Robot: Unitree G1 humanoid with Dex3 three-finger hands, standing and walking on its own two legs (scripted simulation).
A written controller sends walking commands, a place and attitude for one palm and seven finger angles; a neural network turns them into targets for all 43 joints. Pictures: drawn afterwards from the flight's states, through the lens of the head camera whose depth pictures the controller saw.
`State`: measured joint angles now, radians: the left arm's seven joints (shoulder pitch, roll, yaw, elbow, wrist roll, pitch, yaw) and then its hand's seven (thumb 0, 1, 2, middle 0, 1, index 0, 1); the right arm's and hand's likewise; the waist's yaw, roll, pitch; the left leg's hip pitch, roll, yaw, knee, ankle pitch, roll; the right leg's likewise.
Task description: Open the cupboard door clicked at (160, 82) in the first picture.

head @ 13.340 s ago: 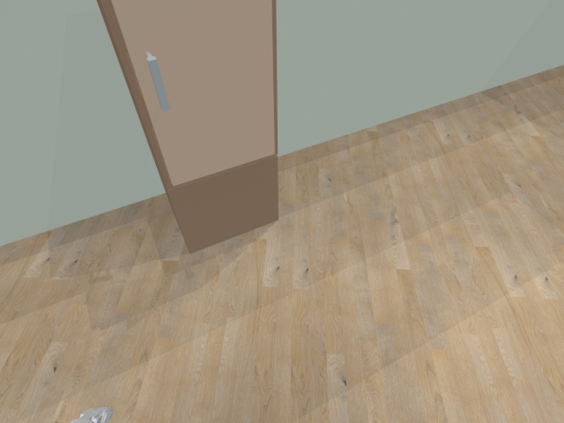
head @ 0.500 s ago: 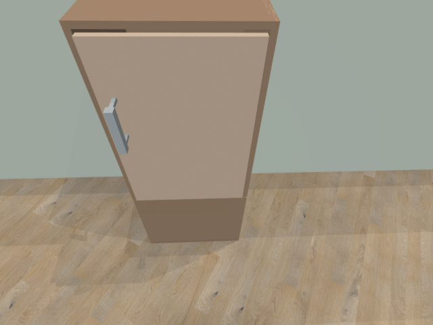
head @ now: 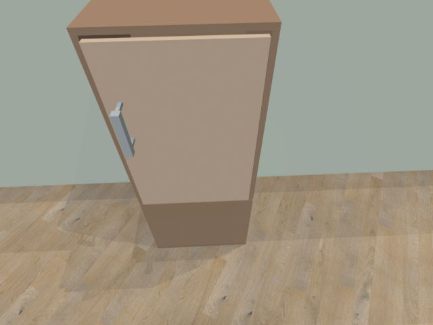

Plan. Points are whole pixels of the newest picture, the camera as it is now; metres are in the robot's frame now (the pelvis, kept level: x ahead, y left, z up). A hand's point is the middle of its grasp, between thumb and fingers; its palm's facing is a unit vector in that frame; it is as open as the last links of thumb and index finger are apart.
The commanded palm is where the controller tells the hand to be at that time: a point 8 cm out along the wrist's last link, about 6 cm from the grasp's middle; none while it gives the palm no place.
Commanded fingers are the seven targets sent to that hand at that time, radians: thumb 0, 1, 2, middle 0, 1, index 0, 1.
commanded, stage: look again from close up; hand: left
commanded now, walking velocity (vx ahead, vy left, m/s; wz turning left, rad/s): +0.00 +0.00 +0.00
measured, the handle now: (124, 130) +0.54 +0.27 +0.04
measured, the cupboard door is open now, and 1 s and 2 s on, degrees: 0 0 0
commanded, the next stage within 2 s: shuffle to correct the standing spot in 0.20 s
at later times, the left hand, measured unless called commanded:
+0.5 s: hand out of the picture +0.01 +0.17 -0.17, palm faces +0.05 -0.97 -0.23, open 7.3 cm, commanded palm none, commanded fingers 0.00 0.90 0.90 -0.20 -0.30 -0.20 -0.30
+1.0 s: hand out of the picture -0.05 +0.19 -0.17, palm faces +0.07 -0.98 -0.18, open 7.4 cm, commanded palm none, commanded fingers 0.00 0.90 0.90 -0.20 -0.30 -0.20 -0.30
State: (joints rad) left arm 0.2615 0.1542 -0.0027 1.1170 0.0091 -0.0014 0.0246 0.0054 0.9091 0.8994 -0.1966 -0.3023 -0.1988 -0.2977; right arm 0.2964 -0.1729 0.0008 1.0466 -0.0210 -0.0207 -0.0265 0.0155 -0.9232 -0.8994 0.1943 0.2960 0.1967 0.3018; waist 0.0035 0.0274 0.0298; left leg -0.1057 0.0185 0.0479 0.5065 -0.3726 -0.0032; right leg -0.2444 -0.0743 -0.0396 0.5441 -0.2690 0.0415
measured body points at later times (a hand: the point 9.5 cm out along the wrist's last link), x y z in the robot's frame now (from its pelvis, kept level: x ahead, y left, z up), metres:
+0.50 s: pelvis +0.00 -0.01 +0.00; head +0.02 -0.02 +0.45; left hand +0.01 +0.22 -0.15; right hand +0.00 -0.23 -0.17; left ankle -0.06 +0.11 -0.73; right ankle +0.01 -0.15 -0.73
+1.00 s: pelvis -0.03 +0.01 +0.00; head -0.04 +0.02 +0.45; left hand -0.05 +0.24 -0.16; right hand +0.00 -0.22 -0.15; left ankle -0.04 +0.11 -0.73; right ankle +0.01 -0.15 -0.73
